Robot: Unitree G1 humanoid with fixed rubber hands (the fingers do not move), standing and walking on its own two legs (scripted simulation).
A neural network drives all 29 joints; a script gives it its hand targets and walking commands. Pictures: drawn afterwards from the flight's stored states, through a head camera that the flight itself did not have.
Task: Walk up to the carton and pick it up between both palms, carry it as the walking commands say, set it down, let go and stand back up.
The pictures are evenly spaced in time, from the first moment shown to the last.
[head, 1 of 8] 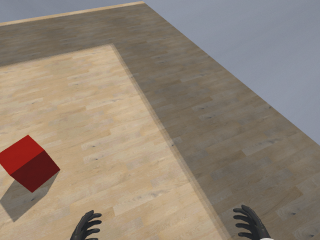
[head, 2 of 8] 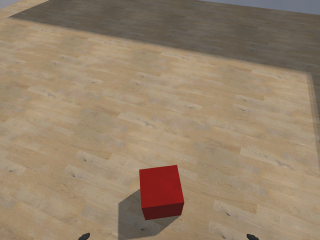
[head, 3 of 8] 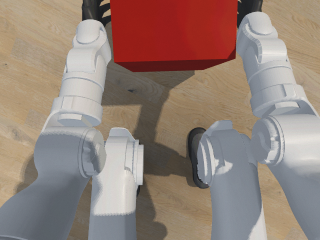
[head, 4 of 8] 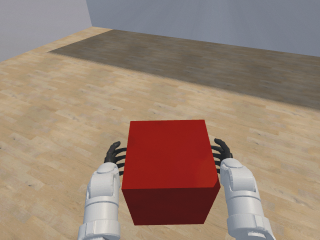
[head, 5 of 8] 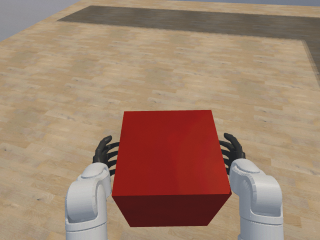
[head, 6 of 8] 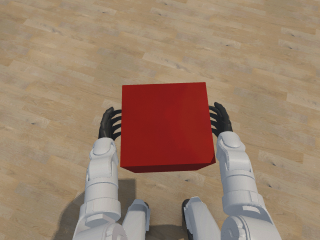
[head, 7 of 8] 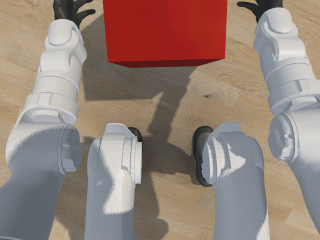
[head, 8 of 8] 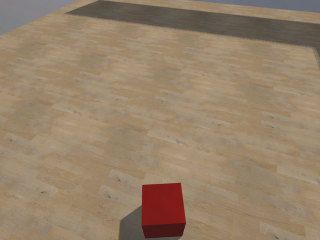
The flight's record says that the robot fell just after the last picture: no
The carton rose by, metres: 0.67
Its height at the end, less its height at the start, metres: +0.00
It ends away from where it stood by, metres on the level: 1.09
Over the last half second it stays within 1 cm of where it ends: yes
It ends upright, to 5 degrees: yes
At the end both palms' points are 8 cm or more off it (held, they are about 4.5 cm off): yes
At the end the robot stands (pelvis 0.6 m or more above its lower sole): yes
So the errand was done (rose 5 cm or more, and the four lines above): yes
